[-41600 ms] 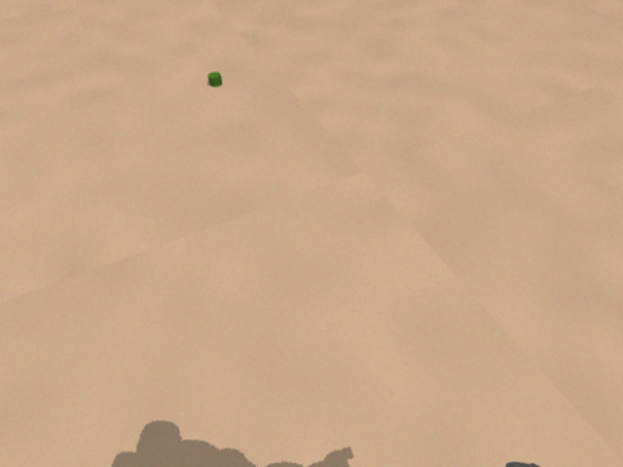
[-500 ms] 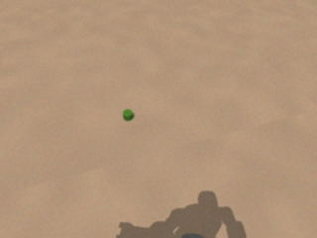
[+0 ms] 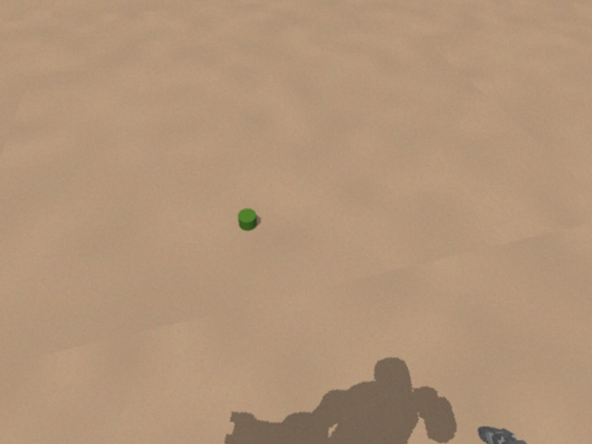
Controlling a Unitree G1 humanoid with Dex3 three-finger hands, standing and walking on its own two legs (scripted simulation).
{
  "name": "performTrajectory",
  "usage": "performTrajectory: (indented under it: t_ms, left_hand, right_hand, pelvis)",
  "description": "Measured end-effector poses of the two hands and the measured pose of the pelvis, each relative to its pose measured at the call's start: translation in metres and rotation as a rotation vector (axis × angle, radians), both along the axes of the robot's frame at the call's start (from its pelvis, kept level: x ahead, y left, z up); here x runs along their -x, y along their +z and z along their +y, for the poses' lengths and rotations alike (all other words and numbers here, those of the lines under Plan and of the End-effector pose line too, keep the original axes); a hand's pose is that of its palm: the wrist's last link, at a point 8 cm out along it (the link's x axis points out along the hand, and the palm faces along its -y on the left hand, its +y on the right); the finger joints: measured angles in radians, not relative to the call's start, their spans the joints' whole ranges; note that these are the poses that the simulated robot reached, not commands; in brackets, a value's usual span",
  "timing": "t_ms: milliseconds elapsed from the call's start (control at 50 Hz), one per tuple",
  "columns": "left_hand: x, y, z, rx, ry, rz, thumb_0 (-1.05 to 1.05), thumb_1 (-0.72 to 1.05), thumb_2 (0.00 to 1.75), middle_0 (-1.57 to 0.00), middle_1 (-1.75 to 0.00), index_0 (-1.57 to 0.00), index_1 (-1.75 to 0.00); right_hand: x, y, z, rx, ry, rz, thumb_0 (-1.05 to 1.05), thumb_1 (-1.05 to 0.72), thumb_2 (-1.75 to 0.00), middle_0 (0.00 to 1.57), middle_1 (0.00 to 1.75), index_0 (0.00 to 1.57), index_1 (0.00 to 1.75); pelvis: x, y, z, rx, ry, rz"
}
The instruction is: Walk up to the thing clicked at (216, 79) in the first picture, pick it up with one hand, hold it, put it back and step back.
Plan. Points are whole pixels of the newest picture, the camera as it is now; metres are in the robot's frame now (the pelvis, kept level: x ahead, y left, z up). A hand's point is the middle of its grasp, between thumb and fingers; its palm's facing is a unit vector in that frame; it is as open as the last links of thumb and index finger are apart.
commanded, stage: step back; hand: left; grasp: from above
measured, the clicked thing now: (247, 219) +1.04 +0.19 -0.74
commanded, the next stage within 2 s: stand in 0.20 s
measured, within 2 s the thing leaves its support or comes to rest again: neither
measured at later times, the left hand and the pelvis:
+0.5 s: hand out of the picture +0.09 +0.25 -0.14, palm faces -0.01 -0.94 -0.34, open 7.4 cm; pelvis +0.00 +0.00 +0.01, yaw +0 degrees
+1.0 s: hand out of the picture +0.04 +0.25 -0.14, palm faces -0.01 -0.94 -0.34, open 7.4 cm; pelvis -0.01 -0.01 +0.01, yaw +0 degrees
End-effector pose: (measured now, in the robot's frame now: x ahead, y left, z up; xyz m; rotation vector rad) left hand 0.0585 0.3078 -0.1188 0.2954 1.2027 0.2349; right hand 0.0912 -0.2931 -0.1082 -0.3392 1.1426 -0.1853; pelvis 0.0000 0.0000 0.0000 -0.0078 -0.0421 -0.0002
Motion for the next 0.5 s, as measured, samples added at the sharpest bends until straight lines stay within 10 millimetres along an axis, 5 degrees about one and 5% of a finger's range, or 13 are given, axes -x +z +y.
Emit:
performTrajectory:
  t_ms: [240,500]
  left_hand:
    - [-0.034,0.012,-0.004,-0.014,-0.017,-0.042,0.00,0.90,0.90,-0.21,-0.30,-0.20,-0.30]
    - [-0.027,0.014,-0.016,0.011,-0.038,-0.008,0.00,0.90,0.90,-0.21,-0.30,-0.20,-0.30]
  right_hand:
    - [-0.034,0.002,0.006,-0.029,-0.004,-0.044,0.01,-0.91,-0.89,0.21,0.30,0.21,0.30]
    - [-0.006,0.006,-0.002,-0.026,-0.027,0.016,0.01,-0.91,-0.89,0.21,0.30,0.21,0.30]
  pelvis:
    - [-0.008,0.006,0.000,-0.004,0.000,-0.003]
    - [0.000,0.014,-0.002,-0.006,0.003,-0.007]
